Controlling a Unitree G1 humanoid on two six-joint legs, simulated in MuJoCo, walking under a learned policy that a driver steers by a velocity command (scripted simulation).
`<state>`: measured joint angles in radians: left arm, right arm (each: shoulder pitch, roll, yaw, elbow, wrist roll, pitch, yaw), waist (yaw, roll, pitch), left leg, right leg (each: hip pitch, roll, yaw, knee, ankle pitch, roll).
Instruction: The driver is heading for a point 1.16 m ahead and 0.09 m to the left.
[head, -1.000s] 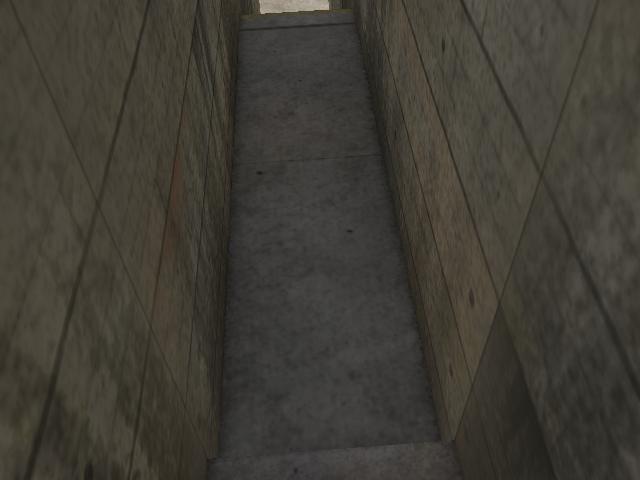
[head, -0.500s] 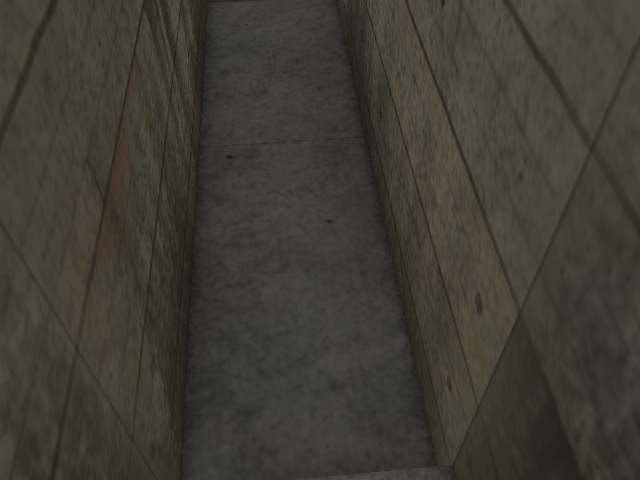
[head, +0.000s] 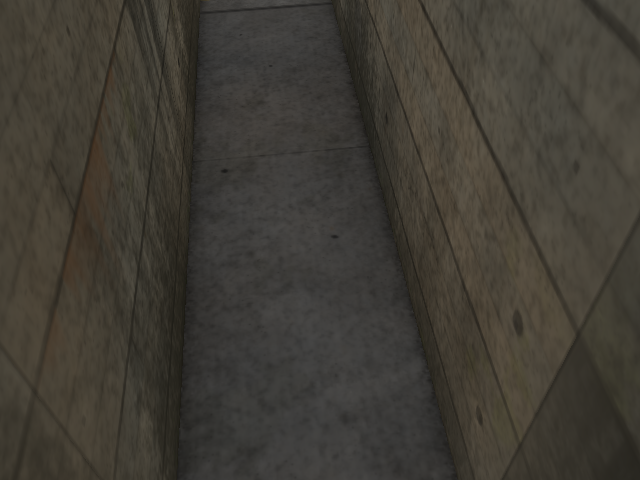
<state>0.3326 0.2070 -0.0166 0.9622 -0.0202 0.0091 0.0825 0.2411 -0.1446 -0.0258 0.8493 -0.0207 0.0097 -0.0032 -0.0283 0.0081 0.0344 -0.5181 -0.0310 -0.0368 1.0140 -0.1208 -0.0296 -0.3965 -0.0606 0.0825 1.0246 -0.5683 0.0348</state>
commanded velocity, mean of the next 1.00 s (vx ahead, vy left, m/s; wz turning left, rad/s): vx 0.00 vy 0.00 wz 0.00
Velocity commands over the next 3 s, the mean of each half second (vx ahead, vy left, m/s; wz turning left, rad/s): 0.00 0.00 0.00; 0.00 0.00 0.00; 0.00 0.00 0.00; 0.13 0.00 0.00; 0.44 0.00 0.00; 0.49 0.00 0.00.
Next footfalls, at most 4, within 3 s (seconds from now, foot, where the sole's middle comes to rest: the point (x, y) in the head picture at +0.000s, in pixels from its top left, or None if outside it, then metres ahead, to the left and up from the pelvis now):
2.56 right None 0.34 -0.12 -0.94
2.88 left None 0.51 0.08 -1.17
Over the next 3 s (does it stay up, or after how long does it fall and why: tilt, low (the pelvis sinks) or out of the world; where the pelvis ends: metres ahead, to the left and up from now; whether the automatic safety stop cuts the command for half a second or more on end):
stays up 0.52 0.02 -0.49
